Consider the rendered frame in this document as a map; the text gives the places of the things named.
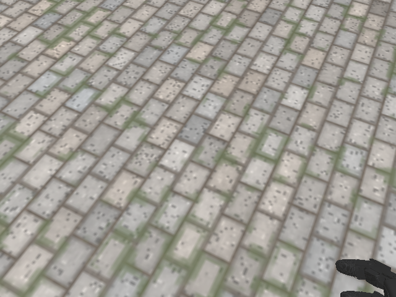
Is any robot right hand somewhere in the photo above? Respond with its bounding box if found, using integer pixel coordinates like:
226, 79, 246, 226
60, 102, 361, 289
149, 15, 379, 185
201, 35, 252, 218
335, 259, 396, 297

